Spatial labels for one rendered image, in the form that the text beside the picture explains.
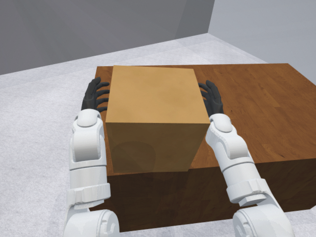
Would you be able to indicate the robot right hand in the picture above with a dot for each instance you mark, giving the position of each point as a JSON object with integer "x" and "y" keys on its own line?
{"x": 213, "y": 101}

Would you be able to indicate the right robot forearm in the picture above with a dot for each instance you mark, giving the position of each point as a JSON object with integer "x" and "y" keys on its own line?
{"x": 245, "y": 186}

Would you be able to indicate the robot left hand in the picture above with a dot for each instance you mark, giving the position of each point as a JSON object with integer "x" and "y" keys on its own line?
{"x": 90, "y": 100}

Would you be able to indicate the robot right upper arm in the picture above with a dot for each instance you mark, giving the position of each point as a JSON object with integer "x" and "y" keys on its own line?
{"x": 261, "y": 221}

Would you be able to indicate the robot left upper arm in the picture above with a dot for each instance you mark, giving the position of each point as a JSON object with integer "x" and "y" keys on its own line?
{"x": 99, "y": 223}

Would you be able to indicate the left robot forearm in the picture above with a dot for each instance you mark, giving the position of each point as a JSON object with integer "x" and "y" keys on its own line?
{"x": 87, "y": 164}

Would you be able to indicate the pedestal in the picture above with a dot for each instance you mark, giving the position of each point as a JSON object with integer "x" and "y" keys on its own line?
{"x": 272, "y": 107}

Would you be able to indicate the carton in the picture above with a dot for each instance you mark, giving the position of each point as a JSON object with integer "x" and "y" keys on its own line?
{"x": 156, "y": 119}

